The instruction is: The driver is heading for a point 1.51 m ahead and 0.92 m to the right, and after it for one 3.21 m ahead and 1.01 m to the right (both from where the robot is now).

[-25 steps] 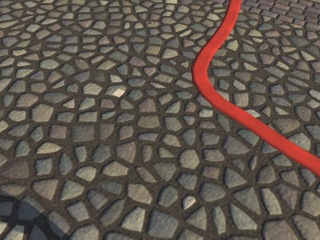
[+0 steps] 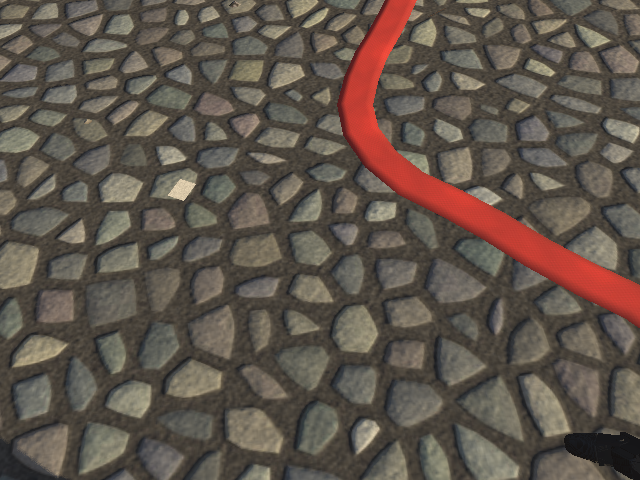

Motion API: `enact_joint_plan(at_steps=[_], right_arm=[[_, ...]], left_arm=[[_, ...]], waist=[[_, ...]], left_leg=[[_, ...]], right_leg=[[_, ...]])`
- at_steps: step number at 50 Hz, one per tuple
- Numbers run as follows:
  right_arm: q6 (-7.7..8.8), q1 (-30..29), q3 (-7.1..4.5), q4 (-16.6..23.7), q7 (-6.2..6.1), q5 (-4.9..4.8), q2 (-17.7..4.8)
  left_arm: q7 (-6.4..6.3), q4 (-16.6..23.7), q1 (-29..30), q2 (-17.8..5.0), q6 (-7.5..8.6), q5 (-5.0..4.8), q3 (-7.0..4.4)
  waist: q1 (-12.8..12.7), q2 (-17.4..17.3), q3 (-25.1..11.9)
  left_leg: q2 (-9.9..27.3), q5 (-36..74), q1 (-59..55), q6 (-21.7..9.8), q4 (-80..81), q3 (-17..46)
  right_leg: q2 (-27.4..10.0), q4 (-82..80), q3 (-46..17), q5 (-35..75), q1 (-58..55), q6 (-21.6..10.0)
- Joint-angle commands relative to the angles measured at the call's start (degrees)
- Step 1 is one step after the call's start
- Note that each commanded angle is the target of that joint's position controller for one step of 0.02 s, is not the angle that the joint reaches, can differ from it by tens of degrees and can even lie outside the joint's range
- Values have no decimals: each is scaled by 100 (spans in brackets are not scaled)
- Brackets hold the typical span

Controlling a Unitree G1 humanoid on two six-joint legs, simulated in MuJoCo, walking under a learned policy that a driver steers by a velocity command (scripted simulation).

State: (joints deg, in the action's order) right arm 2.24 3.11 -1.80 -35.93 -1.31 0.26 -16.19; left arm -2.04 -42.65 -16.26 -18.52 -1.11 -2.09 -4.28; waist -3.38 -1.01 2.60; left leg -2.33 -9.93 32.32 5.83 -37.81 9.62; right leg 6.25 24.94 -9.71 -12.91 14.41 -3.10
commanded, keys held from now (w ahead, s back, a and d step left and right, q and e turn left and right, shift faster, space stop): e+shift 0.72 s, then shift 0.14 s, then q+shift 0.06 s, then w+q+shift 0.08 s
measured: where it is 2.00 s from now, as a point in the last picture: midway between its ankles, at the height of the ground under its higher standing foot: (498, 374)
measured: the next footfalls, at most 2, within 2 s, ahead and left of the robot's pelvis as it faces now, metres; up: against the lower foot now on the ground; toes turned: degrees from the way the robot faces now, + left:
left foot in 0.08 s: +0.17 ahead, +0.12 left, +0.00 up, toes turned -14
right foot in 0.52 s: +0.06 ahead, -0.13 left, +0.00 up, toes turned -34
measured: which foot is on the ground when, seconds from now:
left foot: up 0.00-0.06, down 0.08-0.52, up 0.54-0.94, down 0.96-1.00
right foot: down 0.00-0.08, up 0.10-0.50, down 0.52-0.98, up 1.00-1.00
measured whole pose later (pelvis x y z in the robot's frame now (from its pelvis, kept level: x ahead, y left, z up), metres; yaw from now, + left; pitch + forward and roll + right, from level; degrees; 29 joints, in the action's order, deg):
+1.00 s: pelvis +0.12 -0.03 -0.02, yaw -47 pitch +1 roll +0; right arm 0.8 10.8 -3.7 -41.0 1.0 -0.3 -16.5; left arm -0.5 -34.7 -6.6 -16.0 -1.7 0.7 -2.0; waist 1.3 0.9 -0.2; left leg -1.9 -18.1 17.3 0.0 -33.6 2.1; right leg 5.0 37.6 -9.9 -22.1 17.6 -1.8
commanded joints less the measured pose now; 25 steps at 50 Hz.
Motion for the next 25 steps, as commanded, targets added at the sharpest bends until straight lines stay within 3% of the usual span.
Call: enact_joint_plan(at_steps=[1, 3, 4, 5, 6, 7, 8, 9, 11, 14, 18, 23, 25], right_arm=[[113, 237, -258, 272, 34, -64, -686], [205, 623, -353, 137, 38, -60, -839], [191, 774, -415, 156, -21, 32, -1117], [78, 498, -429, 236, -48, 232, -1287], [27, 472, -409, 260, -41, 202, -1002], [10, 319, -333, 353, -66, 166, -688], [-32, 167, -313, 368, -86, 138, -587], [-68, 58, -306, 371, -115, 93, -569], [-110, 81, -320, 302, -166, 122, -638], [-145, 329, -387, 189, -198, 160, -745], [-162, 222, -510, 141, -113, 101, -1001], [-112, 149, -629, 45, 91, -89, -1159], [-119, 148, -636, -33, 127, -196, -1065]], left_arm=[[-74, 615, 467, -927, -62, -13, -265], [-73, 779, 709, -739, -84, -26, -216], [-50, 795, 344, -337, -89, 60, -107], [-25, 879, -380, -145, -75, 91, -57], [17, 775, -627, -690, -51, 127, -167], [27, 673, -381, -1055, -87, 47, -296], [9, 635, -215, -1118, -163, 16, -353], [-2, 672, -112, -1070, -225, 25, -359], [60, 834, 79, -735, -275, 14, -262], [122, 1125, 525, -530, -254, 24, -185], [233, 1271, 708, -456, -257, 67, -156], [353, 1365, 783, -553, -430, 46, -246], [363, 1290, 497, -570, -465, 37, -329]], waist=[[408, 895, -802], [622, 913, -842], [429, 149, -1319], [-118, -1283, -1379], [-83, -1357, -1389], [64, -875, -1103], [82, -526, -910], [103, -496, -788], [187, -699, -561], [426, -791, -663], [450, -698, -829], [392, -806, -761], [166, -649, -810]], left_leg=[[-262, 97, -1052, -22, 778, -115], [66, 1029, -1889, -250, 1925, -163], [1249, 1599, -2953, -719, 1902, 699], [2419, 2622, -3661, -1643, 1812, 2384], [2780, 2393, -3533, -2042, 1822, 2742], [2390, 2097, -3205, -1919, 1769, 1938], [2001, 1704, -2912, -1704, 1727, 1203], [1796, 1478, -2686, -1621, 1769, 790], [1553, 1532, -2311, -1682, 1997, 75], [1770, 1712, -2713, -1901, 2111, -260], [2002, 1804, -2751, -1909, 2085, -807], [2169, 1551, -2664, -1568, 1733, -1392], [2077, 1189, -2485, -1170, 1076, -1717]], right_leg=[[-1119, -97, -1614, 1920, -214, -586], [-776, 478, -1654, 1348, -131, -256], [-377, 1593, -1150, -419, 386, 24], [358, 2567, -330, -2813, 1680, 287], [-233, 3657, -73, -2598, 2044, 528], [-440, 4115, 15, -2111, 2089, 689], [-581, 4333, 128, -1694, 2110, 820], [-678, 4526, 248, -1395, 2149, 908], [-803, 4468, 615, -1011, 2102, 1003], [-1023, 3933, 771, -862, 2250, 1033], [-1214, 3054, 951, -639, 1737, 903], [-1083, 1744, 1381, -549, 851, 538], [-858, 734, 1539, -24, 129, 253]])
Over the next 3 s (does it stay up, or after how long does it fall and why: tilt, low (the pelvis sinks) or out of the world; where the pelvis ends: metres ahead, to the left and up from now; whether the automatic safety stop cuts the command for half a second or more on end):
stays up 1.40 -0.77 -0.03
